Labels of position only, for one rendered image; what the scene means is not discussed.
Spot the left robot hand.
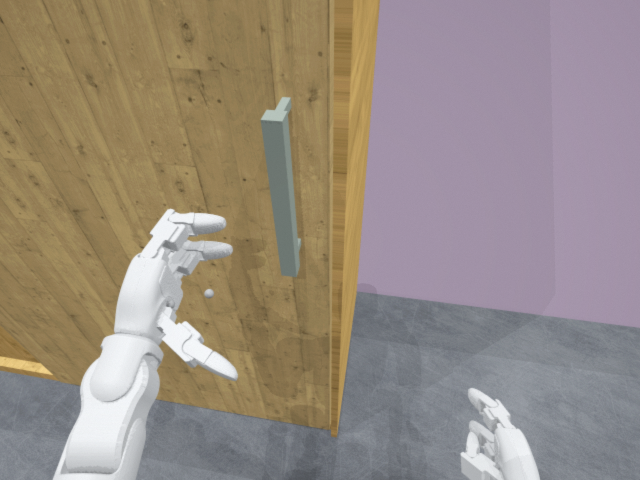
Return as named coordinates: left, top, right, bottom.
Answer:
left=114, top=209, right=238, bottom=381

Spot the right robot hand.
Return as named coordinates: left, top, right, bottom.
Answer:
left=461, top=388, right=540, bottom=480

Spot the wardrobe door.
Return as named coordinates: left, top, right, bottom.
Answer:
left=0, top=0, right=334, bottom=430
left=0, top=326, right=40, bottom=363

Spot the robot left forearm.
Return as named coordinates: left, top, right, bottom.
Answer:
left=53, top=333, right=164, bottom=480

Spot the handle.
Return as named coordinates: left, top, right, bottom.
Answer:
left=261, top=97, right=301, bottom=277

